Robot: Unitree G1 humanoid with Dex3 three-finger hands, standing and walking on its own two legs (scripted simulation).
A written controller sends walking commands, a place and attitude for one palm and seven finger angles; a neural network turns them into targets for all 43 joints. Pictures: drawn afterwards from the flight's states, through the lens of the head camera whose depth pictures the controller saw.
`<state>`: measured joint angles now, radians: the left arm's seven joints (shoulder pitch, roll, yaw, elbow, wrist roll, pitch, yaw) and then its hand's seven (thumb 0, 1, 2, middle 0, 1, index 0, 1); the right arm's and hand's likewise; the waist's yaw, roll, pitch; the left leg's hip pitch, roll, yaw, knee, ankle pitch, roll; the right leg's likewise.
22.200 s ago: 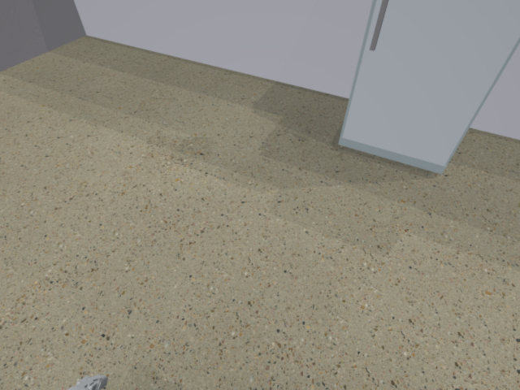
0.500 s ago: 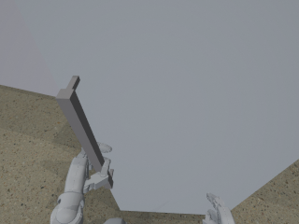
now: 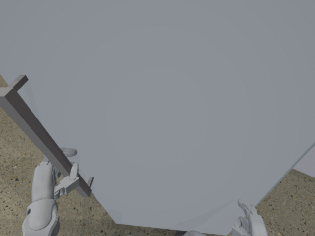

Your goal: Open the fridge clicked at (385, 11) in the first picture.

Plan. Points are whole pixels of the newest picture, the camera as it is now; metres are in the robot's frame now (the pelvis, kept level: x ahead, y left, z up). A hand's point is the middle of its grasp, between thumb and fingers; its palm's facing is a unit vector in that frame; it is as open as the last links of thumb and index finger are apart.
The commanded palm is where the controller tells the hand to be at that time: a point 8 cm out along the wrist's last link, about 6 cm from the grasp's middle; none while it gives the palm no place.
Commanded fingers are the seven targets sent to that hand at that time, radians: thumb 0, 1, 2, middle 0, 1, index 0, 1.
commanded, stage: walk backward, drawing the door open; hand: left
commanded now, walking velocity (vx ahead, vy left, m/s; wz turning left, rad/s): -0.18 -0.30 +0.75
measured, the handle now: (62, 152) +0.28 +0.24 +0.10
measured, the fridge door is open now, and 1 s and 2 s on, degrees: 27 75 73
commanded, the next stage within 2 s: stop walking and hold the door back in 0.92 s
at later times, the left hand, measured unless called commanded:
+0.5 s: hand out of the picture +0.01 +0.15 +0.05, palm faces +0.65 -0.58 -0.49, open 6.2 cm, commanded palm -0.04 +0.16 +0.05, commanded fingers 0.00 0.90 0.90 -0.45 -1.40 -0.45 -1.40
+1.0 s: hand out of the picture -0.14 +0.02 +0.05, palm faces +0.82 -0.31 -0.48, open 6.0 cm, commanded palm -0.19 +0.01 +0.05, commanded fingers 0.00 0.90 0.90 -0.45 -1.40 -0.45 -1.40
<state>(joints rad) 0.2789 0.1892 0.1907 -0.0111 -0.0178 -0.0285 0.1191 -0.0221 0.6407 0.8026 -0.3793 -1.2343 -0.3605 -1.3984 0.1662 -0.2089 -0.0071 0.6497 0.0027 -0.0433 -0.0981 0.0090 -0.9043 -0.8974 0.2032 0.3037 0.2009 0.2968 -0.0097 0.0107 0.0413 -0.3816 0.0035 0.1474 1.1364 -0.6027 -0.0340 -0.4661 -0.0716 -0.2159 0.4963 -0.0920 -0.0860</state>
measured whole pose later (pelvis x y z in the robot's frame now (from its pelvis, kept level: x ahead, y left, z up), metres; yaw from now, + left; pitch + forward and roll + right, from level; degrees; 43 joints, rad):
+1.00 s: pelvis -0.07 -0.33 +0.01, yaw +45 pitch +1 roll +0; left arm 0.41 0.36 0.33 -0.03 -0.02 -0.11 0.12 -0.14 0.59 0.74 -0.31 -1.34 -0.40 -1.40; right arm 0.22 -0.20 -0.01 0.62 -0.01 -0.19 -0.09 0.01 -0.90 -0.90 0.21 0.30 0.12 0.25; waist 0.03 0.00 0.06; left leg -0.48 0.01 -0.14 0.64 -0.34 -0.05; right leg -0.22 0.00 -0.05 0.50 -0.32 -0.01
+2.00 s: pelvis -0.16 -0.44 +0.01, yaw +51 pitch -3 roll +1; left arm -0.47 0.44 0.35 0.85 0.01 -0.13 0.06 0.02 0.64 0.77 -0.27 -1.29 -0.45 -1.40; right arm 0.28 -0.32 -0.02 0.75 0.04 -0.09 -0.09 0.01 -0.90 -0.90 0.20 0.30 0.20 0.30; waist -0.09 -0.03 0.13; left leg -0.24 0.01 0.12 0.50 -0.20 0.04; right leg -0.22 -0.04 0.02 0.57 -0.33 0.02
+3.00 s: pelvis -0.13 -0.44 -0.01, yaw +51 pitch +8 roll -1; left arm -0.25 0.44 0.41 0.64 -0.04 -0.17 -0.03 -0.01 -0.53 0.21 -0.28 -1.18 -0.34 -1.22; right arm 0.31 -0.27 0.00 0.70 0.02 -0.08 -0.09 0.01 -0.90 -0.90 0.21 0.30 0.20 0.30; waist -0.01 0.01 -0.07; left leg -0.55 0.05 0.05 0.73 -0.32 0.00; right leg -0.49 -0.01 -0.05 0.72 -0.37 0.00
